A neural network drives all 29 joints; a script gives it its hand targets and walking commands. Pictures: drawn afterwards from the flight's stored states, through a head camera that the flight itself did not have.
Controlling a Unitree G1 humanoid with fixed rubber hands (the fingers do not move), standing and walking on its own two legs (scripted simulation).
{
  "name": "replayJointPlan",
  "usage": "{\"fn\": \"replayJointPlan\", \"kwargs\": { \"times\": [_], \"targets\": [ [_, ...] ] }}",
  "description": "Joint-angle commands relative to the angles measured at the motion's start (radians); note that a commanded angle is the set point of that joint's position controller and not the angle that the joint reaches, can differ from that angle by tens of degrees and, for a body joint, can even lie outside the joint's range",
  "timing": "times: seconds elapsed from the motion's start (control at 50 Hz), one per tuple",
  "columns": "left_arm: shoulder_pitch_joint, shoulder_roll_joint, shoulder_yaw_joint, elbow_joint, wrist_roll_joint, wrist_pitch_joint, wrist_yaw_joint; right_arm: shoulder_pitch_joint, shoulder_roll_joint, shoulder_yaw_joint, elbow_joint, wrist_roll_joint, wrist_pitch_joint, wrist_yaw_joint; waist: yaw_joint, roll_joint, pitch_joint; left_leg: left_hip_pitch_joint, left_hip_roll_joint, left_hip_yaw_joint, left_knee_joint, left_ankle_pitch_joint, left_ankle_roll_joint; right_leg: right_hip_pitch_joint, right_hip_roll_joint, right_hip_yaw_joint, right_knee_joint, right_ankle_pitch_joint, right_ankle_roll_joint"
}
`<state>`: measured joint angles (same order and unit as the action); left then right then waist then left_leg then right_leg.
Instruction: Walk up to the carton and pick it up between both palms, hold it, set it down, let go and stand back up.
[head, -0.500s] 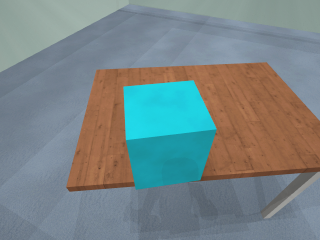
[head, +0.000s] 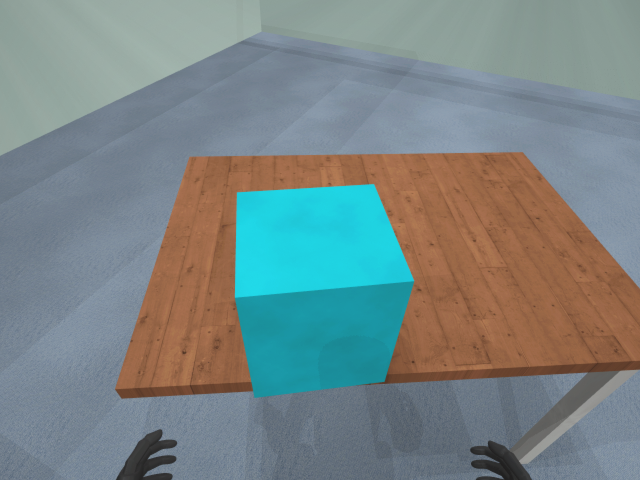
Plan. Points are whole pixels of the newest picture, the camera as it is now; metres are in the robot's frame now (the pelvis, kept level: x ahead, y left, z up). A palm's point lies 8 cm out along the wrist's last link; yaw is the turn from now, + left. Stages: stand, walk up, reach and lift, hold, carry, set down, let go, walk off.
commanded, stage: reach and lift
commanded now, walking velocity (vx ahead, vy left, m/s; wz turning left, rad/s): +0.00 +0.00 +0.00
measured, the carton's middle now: (314, 291) +0.42 +0.01 +0.00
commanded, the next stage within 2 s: none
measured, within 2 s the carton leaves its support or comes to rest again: neither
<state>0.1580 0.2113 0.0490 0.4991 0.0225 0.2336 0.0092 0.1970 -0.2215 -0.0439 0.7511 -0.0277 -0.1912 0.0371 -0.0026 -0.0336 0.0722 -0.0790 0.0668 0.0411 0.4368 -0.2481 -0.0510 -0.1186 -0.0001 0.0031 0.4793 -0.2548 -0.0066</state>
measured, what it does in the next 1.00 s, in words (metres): stands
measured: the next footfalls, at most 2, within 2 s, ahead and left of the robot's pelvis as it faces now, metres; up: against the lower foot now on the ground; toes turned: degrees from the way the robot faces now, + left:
none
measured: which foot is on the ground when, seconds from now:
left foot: down 0.00-1.00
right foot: down 0.00-1.00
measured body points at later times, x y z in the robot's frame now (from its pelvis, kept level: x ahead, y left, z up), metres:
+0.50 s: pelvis +0.02 +0.02 +0.01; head +0.00 +0.02 +0.46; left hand +0.19 +0.23 -0.05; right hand +0.18 -0.21 -0.06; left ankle +0.00 +0.15 -0.74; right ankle +0.01 -0.11 -0.74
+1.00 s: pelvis +0.02 +0.00 +0.01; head +0.00 +0.01 +0.46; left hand +0.22 +0.19 -0.02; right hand +0.23 -0.19 -0.02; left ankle +0.00 +0.15 -0.74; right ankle +0.01 -0.11 -0.74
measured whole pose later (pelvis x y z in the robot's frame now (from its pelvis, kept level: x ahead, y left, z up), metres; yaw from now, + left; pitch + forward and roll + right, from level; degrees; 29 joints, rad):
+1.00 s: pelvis +0.02 +0.00 +0.01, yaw +0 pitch -4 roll +0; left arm 0.19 0.08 -0.07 0.48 -0.04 -0.29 0.14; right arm 0.18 -0.15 0.02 0.62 0.14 -0.42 0.05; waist 0.04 -0.01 0.02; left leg -0.05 0.06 0.04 0.34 -0.22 -0.05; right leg -0.09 0.00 0.01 0.38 -0.22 -0.01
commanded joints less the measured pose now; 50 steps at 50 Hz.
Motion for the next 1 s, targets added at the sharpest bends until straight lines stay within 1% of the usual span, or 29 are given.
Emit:
{"fn": "replayJointPlan", "kwargs": {
  "times": [0.0, 0.02, 0.04, 0.06, 0.1, 0.14, 0.16, 0.18, 0.22, 0.26, 0.3, 0.34, 0.36, 0.4, 0.46, 0.5, 0.54, 0.56, 0.6, 0.62, 0.64, 0.68, 0.7, 0.76, 0.82, 0.84, 0.88, 0.92, 0.98],
  "targets": [
    [-0.097, 0.121, 0.046, -0.129, -0.001, -0.066, 0.017, -0.073, -0.058, -0.029, -0.166, 0.010, -0.026, -0.010, 0.038, 0.047, 0.019, 0.025, -0.096, 0.069, -0.088, 0.085, 0.032, -0.063, 0.002, 0.000, -0.183, 0.057, 0.007],
    [-0.106, 0.118, 0.041, -0.152, -0.001, -0.086, 0.024, -0.066, -0.046, -0.031, -0.179, 0.014, -0.030, -0.006, 0.040, 0.065, 0.009, 0.032, -0.092, 0.066, -0.094, 0.086, 0.032, -0.062, 0.001, 0.002, -0.187, 0.049, 0.003],
    [-0.097, 0.098, 0.026, -0.164, -0.004, -0.102, 0.030, -0.054, -0.043, -0.034, -0.186, 0.018, -0.034, -0.003, 0.035, 0.070, 0.000, 0.046, -0.086, 0.063, -0.103, 0.087, 0.030, -0.063, 0.002, -0.001, -0.193, 0.038, -0.001],
    [-0.090, 0.099, 0.025, -0.163, -0.006, -0.118, 0.033, -0.044, -0.038, -0.033, -0.185, 0.017, -0.037, -0.003, 0.029, 0.049, -0.011, 0.058, -0.085, 0.062, -0.104, 0.096, 0.034, -0.062, 0.000, 0.001, -0.196, 0.051, 0.002],
    [-0.075, 0.089, 0.018, -0.186, -0.012, -0.158, 0.041, -0.022, -0.033, -0.033, -0.190, 0.028, -0.054, -0.001, 0.026, 0.059, -0.046, 0.086, -0.083, 0.055, -0.100, 0.142, 0.028, -0.059, 0.001, 0.004, -0.194, 0.102, 0.001],
    [-0.028, 0.077, 0.014, -0.174, -0.016, -0.190, 0.042, 0.002, -0.041, -0.031, -0.175, 0.033, -0.073, 0.002, 0.020, 0.033, -0.081, 0.118, -0.082, 0.049, -0.103, 0.181, 0.028, -0.044, 0.009, 0.005, -0.202, 0.135, 0.002],
    [-0.009, 0.065, 0.005, -0.168, -0.017, -0.204, 0.043, 0.010, -0.046, -0.032, -0.169, 0.037, -0.084, 0.004, 0.021, 0.039, -0.092, 0.124, -0.081, 0.045, -0.105, 0.205, 0.026, -0.034, 0.012, 0.002, -0.203, 0.153, 0.000],
    [0.004, 0.061, -0.002, -0.169, -0.027, -0.220, 0.043, 0.007, -0.054, -0.035, -0.176, 0.035, -0.098, 0.004, 0.019, 0.015, -0.102, 0.126, -0.079, 0.043, -0.104, 0.229, 0.027, -0.026, 0.017, -0.003, -0.202, 0.178, 0.001],
    [0.033, 0.044, -0.016, -0.161, -0.028, -0.245, 0.044, 0.015, -0.066, -0.041, -0.156, 0.044, -0.116, 0.005, 0.019, 0.014, -0.111, 0.144, -0.077, 0.037, -0.108, 0.283, 0.018, -0.012, 0.028, -0.012, -0.208, 0.196, -0.005],
    [0.056, 0.038, -0.025, -0.151, -0.042, -0.271, 0.044, 0.012, -0.077, -0.052, -0.168, 0.044, -0.139, 0.002, 0.020, -0.006, -0.119, 0.143, -0.079, 0.037, -0.109, 0.306, 0.015, 0.000, 0.035, -0.015, -0.215, 0.209, -0.007],
    [0.060, 0.024, -0.033, -0.160, -0.035, -0.297, 0.052, 0.008, -0.081, -0.056, -0.152, 0.054, -0.154, 0.006, 0.024, 0.005, -0.115, 0.151, -0.074, 0.030, -0.116, 0.342, 0.005, 0.002, 0.045, -0.023, -0.220, 0.214, -0.016],
    [0.060, 0.005, -0.050, -0.155, -0.037, -0.321, 0.062, -0.007, -0.089, -0.061, -0.153, 0.059, -0.170, 0.015, 0.026, 0.007, -0.102, 0.149, -0.068, 0.025, -0.120, 0.356, -0.001, -0.009, 0.051, -0.029, -0.230, 0.187, -0.025],
    [0.061, -0.007, -0.055, -0.154, -0.029, -0.328, 0.068, -0.011, -0.091, -0.061, -0.142, 0.063, -0.174, 0.019, 0.030, 0.024, -0.081, 0.146, -0.066, 0.024, -0.122, 0.370, -0.007, -0.007, 0.052, -0.029, -0.232, 0.189, -0.033],
    [0.057, -0.024, -0.068, -0.164, -0.029, -0.346, 0.080, -0.025, -0.097, -0.053, -0.149, 0.078, -0.181, 0.029, 0.035, 0.020, -0.057, 0.135, -0.060, 0.019, -0.134, 0.348, -0.010, -0.013, 0.054, -0.031, -0.238, 0.153, -0.041],
    [0.058, -0.051, -0.082, -0.191, -0.015, -0.374, 0.103, -0.023, -0.088, -0.031, -0.153, 0.112, -0.188, 0.043, 0.051, 0.060, -0.044, 0.117, -0.060, 0.020, -0.145, 0.330, -0.016, -0.001, 0.050, -0.025, -0.239, 0.129, -0.053],
    [0.059, -0.056, -0.080, -0.184, -0.010, -0.384, 0.111, -0.027, -0.080, -0.007, -0.165, 0.139, -0.193, 0.049, 0.058, 0.056, -0.039, 0.106, -0.063, 0.023, -0.142, 0.331, -0.013, 0.008, 0.045, -0.014, -0.239, 0.145, -0.053],
    [0.059, -0.068, -0.080, -0.196, 0.002, -0.397, 0.118, -0.017, -0.085, -0.005, -0.154, 0.157, -0.201, 0.050, 0.059, 0.076, -0.058, 0.112, -0.063, 0.022, -0.144, 0.324, -0.016, 0.018, 0.042, -0.008, -0.238, 0.142, -0.057],
    [0.054, -0.073, -0.084, -0.202, 0.000, -0.406, 0.119, -0.019, -0.086, -0.001, -0.156, 0.161, -0.205, 0.050, 0.052, 0.057, -0.064, 0.112, -0.063, 0.022, -0.145, 0.315, -0.014, 0.019, 0.042, -0.007, -0.239, 0.140, -0.053],
    [0.040, -0.077, -0.092, -0.200, -0.005, -0.422, 0.121, -0.022, -0.075, 0.005, -0.164, 0.171, -0.210, 0.047, 0.044, 0.051, -0.047, 0.098, -0.065, 0.025, -0.151, 0.279, -0.007, 0.009, 0.035, 0.003, -0.243, 0.128, -0.050],
    [0.028, -0.077, -0.090, -0.193, -0.002, -0.428, 0.124, -0.034, -0.072, 0.010, -0.166, 0.174, -0.213, 0.046, 0.052, 0.056, -0.043, 0.086, -0.066, 0.026, -0.152, 0.263, -0.005, 0.008, 0.032, 0.006, -0.239, 0.116, -0.051],
    [0.027, -0.086, -0.098, -0.186, -0.006, -0.434, 0.125, -0.033, -0.070, 0.009, -0.161, 0.172, -0.213, 0.043, 0.040, 0.046, -0.037, 0.077, -0.067, 0.026, -0.152, 0.247, -0.003, 0.011, 0.031, 0.008, -0.237, 0.111, -0.049],
    [0.007, -0.077, -0.100, -0.195, -0.023, -0.454, 0.125, -0.048, -0.055, 0.014, -0.202, 0.174, -0.221, 0.035, 0.040, 0.019, -0.048, 0.058, -0.072, 0.031, -0.153, 0.214, 0.010, 0.012, 0.024, 0.017, -0.232, 0.105, -0.040],
    [0.000, -0.087, -0.104, -0.189, -0.028, -0.463, 0.128, -0.056, -0.050, 0.017, -0.199, 0.178, -0.223, 0.036, 0.044, 0.024, -0.047, 0.057, -0.072, 0.029, -0.154, 0.208, 0.011, 0.005, 0.024, 0.018, -0.226, 0.094, -0.041],
    [-0.030, -0.082, -0.106, -0.190, -0.046, -0.502, 0.133, -0.086, -0.045, 0.004, -0.241, 0.165, -0.240, 0.028, 0.038, -0.018, -0.087, 0.042, -0.071, 0.029, -0.140, 0.184, 0.020, 0.002, 0.022, 0.016, -0.215, 0.092, -0.030],
    [-0.050, -0.089, -0.108, -0.163, -0.049, -0.534, 0.138, -0.107, -0.034, 0.021, -0.237, 0.170, -0.248, 0.021, 0.046, -0.016, -0.085, 0.032, -0.073, 0.030, -0.126, 0.191, 0.020, 0.003, 0.018, 0.026, -0.200, 0.110, -0.027],
    [-0.050, -0.093, -0.112, -0.156, -0.057, -0.543, 0.136, -0.112, -0.033, 0.024, -0.246, 0.168, -0.254, 0.018, 0.041, -0.026, -0.091, 0.032, -0.073, 0.029, -0.123, 0.188, 0.019, 0.004, 0.020, 0.023, -0.196, 0.115, -0.024],
    [-0.073, -0.092, -0.115, -0.139, -0.070, -0.562, 0.135, -0.139, -0.023, 0.029, -0.270, 0.170, -0.265, 0.013, 0.044, -0.039, -0.103, 0.018, -0.077, 0.032, -0.122, 0.173, 0.025, 0.008, 0.018, 0.026, -0.190, 0.115, -0.016],
    [-0.075, -0.102, -0.112, -0.136, -0.063, -0.576, 0.140, -0.139, -0.023, 0.036, -0.256, 0.177, -0.273, 0.011, 0.050, -0.028, -0.100, 0.027, -0.074, 0.026, -0.120, 0.186, 0.020, 0.005, 0.021, 0.023, -0.181, 0.119, -0.018],
    [-0.069, -0.117, -0.099, -0.134, -0.048, -0.586, 0.142, -0.135, -0.015, 0.070, -0.227, 0.204, -0.287, 0.005, 0.051, -0.005, -0.107, 0.038, -0.080, 0.023, -0.104, 0.239, 0.016, 0.020, 0.022, 0.030, -0.175, 0.168, -0.022]
  ]
}}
